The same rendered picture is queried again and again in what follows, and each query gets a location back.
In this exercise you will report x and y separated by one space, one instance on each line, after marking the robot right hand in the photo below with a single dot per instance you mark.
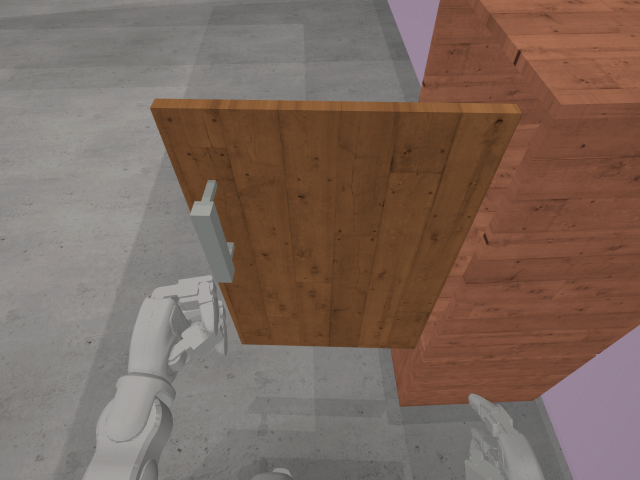
511 457

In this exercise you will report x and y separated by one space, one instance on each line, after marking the handle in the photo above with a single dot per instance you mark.
206 222

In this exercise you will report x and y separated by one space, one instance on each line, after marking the left robot shin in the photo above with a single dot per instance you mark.
282 470

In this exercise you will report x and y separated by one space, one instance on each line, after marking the left robot forearm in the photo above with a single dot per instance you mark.
133 429

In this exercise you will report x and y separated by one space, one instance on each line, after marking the cupboard door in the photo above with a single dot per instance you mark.
347 217

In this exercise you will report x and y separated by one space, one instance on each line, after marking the robot left hand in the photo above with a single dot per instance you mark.
161 323

